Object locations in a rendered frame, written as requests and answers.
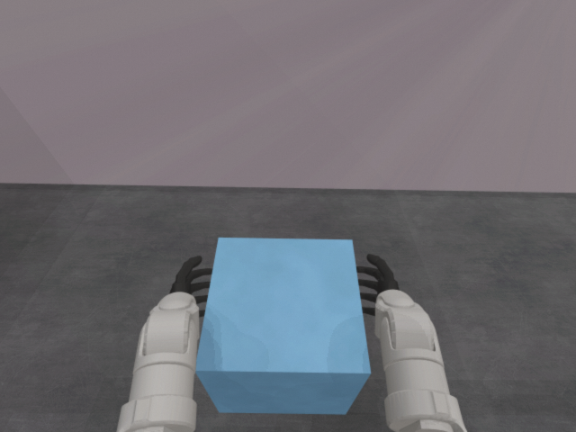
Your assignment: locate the robot left hand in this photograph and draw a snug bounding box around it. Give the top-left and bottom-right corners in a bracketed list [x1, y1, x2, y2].
[169, 256, 212, 318]

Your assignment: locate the robot left forearm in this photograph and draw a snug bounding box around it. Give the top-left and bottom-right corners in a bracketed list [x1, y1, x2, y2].
[116, 292, 199, 432]

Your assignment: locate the robot right hand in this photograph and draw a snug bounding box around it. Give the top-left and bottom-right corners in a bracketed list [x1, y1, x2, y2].
[356, 254, 400, 316]

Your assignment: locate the robot right forearm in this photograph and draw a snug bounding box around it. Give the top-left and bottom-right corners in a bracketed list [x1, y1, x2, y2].
[374, 290, 467, 432]

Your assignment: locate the carton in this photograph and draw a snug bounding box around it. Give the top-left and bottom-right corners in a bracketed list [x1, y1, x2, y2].
[195, 238, 371, 415]

